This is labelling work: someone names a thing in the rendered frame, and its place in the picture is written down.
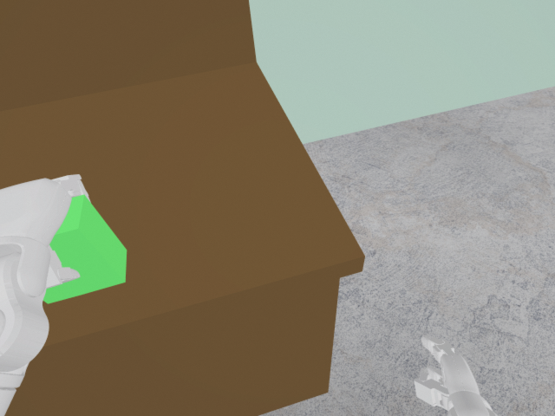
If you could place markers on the robot left hand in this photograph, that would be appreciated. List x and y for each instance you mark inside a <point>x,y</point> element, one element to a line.
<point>36,210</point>

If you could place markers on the robot right hand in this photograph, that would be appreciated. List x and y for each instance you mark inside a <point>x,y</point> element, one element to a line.
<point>436,385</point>

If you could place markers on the robot left forearm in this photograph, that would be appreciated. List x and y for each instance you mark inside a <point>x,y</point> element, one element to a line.
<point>24,326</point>

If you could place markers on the table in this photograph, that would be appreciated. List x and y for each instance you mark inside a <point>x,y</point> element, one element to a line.
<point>235,247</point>

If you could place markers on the robot right forearm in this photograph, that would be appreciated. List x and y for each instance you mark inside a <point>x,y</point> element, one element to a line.
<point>465,403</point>

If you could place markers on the sponge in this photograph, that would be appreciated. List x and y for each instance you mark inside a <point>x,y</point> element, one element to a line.
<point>85,243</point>

